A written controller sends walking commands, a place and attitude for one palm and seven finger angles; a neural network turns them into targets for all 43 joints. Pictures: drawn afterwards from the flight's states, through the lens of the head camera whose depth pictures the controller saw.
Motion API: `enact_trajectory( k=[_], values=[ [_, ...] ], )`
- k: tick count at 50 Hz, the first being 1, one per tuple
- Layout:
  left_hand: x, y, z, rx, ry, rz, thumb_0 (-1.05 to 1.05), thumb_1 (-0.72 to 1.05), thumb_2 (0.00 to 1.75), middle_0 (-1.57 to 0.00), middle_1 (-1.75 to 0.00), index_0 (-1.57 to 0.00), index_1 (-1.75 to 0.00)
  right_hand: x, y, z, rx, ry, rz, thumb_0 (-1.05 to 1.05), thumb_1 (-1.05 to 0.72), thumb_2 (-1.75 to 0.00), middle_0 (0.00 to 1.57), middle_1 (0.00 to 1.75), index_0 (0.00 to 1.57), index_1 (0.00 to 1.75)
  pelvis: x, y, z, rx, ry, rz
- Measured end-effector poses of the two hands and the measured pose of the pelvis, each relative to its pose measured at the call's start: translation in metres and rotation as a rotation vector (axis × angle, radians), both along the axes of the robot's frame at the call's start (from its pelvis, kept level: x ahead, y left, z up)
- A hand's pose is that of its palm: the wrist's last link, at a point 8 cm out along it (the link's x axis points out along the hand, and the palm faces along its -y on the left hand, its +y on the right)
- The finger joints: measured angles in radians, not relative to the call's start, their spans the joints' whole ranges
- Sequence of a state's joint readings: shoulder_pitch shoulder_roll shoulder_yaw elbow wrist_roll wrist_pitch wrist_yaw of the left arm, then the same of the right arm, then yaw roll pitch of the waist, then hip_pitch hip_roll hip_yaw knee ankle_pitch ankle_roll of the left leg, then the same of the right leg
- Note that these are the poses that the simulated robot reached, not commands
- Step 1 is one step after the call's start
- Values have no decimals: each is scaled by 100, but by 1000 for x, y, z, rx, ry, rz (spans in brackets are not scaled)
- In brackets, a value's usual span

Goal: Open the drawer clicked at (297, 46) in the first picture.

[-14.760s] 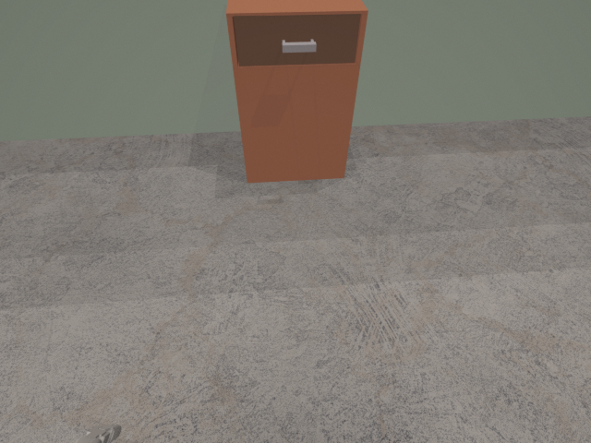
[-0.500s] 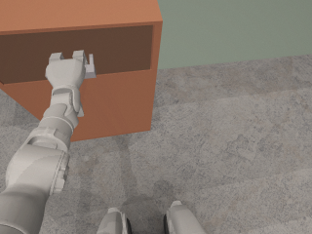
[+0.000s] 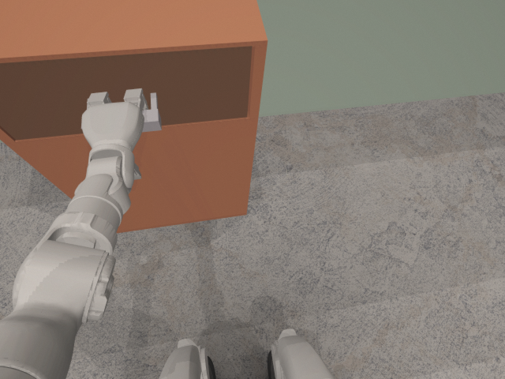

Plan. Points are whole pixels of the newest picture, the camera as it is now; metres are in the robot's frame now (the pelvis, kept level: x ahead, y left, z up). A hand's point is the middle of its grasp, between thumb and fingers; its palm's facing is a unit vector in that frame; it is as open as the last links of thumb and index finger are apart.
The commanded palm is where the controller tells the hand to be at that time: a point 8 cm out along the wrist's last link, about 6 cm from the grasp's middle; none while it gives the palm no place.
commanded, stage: close the thumb around the handle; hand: left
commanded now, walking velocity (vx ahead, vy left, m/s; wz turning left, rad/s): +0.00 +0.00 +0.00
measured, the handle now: (123, 112) +0.57 +0.17 +0.00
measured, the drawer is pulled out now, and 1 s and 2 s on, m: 0.00 0.03 0.16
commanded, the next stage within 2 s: pull the drawer open in 0.44 s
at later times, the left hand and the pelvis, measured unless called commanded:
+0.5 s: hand (128, 143) +0.52 +0.16 -0.02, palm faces -0.06 -0.03 -1.00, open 5.9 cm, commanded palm +0.50 +0.15 +0.04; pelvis +0.00 +0.00 +0.00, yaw +0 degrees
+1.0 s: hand (128, 160) +0.48 +0.16 -0.02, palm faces -0.06 -0.06 -1.00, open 5.9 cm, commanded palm +0.44 +0.16 +0.04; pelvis +0.02 +0.00 +0.01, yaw -1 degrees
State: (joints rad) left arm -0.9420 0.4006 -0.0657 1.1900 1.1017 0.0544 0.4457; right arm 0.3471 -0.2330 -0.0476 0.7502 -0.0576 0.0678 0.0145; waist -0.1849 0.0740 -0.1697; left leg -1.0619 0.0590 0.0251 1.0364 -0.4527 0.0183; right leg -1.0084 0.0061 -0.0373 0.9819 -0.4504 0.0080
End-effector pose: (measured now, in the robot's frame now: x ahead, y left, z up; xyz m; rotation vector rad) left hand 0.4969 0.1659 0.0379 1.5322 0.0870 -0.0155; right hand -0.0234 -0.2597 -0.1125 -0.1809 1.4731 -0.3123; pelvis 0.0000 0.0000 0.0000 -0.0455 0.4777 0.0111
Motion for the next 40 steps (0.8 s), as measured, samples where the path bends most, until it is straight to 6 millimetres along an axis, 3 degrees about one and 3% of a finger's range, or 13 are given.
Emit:
enact_trajectory(
  k=[17,32,40],
  values=[
    [2,-3,0,6,-11,0,0,66,79,-39,-132,-40,-133,1,0,-2,-2,-5,0,0,-90,-90,20,30,21,30,-2,0,-2,-1,4,0],
    [0,-3,-1,9,-4,-2,0,67,77,-35,-135,-39,-135,-4,1,-1,7,8,-11,0,-90,-90,20,30,21,30,1,-1,0,3,1,-6],
    [-9,-3,-1,4,-9,-3,0,67,77,-33,-135,-38,-135,7,0,1,22,2,-7,0,-90,-90,20,30,21,30,7,-2,5,8,-13,-10]
  ],
)
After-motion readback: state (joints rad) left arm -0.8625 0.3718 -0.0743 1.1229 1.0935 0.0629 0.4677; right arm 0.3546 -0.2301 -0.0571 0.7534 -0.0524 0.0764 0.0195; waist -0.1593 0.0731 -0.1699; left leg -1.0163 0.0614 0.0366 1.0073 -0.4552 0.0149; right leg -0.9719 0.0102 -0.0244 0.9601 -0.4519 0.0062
